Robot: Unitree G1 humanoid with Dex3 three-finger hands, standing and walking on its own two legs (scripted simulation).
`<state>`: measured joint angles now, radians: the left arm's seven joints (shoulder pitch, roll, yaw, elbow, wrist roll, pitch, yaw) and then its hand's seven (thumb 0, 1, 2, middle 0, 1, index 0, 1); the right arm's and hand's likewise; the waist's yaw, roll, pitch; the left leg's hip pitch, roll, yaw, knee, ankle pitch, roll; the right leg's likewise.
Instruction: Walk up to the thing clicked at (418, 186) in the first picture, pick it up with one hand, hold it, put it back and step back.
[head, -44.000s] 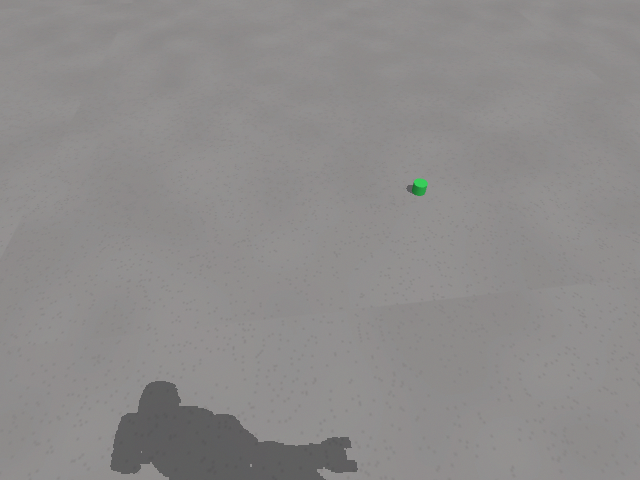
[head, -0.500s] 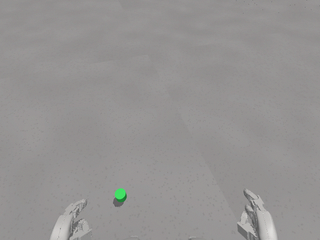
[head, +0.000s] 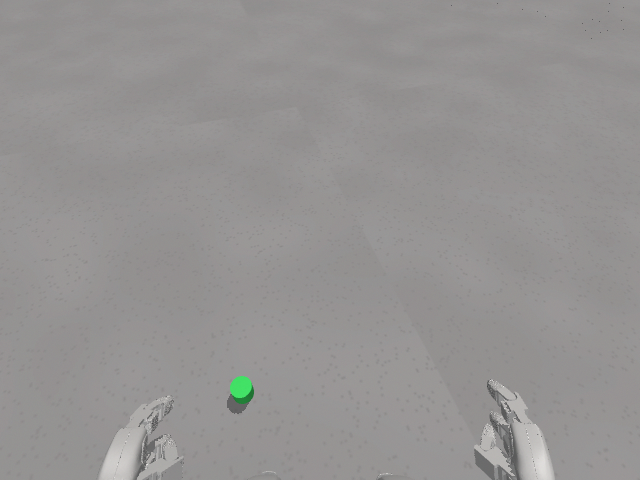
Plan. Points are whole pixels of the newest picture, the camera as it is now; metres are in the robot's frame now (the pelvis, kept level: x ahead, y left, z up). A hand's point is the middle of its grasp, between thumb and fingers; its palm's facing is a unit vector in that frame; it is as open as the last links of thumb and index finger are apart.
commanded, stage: home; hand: left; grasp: from above
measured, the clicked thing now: (242, 390) +0.47 +0.22 -0.69
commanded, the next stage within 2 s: stand in 0.58 s
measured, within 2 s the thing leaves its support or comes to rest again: neither
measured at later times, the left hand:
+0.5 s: hand (179, 465) +0.16 +0.18 -0.05, palm faces +0.04 -0.98 -0.20, open 7.4 cm
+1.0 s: hand out of the picture +0.09 +0.23 -0.10, palm faces +0.03 -0.94 -0.33, open 7.4 cm
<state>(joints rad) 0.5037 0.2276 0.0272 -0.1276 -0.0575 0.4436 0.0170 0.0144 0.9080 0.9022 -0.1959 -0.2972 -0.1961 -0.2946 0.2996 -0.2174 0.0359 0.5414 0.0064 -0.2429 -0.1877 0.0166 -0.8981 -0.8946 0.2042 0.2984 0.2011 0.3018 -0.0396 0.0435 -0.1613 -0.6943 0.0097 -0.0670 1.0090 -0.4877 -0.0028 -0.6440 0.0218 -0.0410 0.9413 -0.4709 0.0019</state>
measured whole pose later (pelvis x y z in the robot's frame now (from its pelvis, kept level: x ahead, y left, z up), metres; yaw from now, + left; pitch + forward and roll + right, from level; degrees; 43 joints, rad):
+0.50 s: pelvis +0.00 +0.00 +0.00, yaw +0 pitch +10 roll -3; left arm 0.51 0.23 0.03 -0.12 -0.06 0.44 0.02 0.01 0.91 0.90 -0.20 -0.30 -0.20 -0.29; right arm 0.30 -0.22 0.03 0.53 0.01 -0.23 -0.18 0.02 -0.90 -0.89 0.20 0.30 0.20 0.30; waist -0.04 0.05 -0.17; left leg -0.69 0.01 -0.07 1.01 -0.49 0.00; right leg -0.64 0.02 -0.04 0.94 -0.48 0.00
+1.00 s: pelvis -0.01 +0.00 +0.04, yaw +0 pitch -1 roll +0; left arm 0.22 0.29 0.05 0.81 0.05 0.04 0.03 0.01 0.91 0.90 -0.20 -0.30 -0.20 -0.30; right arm 0.20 -0.29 -0.05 0.91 -0.06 -0.02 -0.02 0.01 -0.90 -0.89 0.20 0.30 0.20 0.30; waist 0.02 0.00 0.04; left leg -0.34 -0.02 -0.03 0.69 -0.34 0.01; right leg -0.32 -0.02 -0.01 0.68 -0.35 0.01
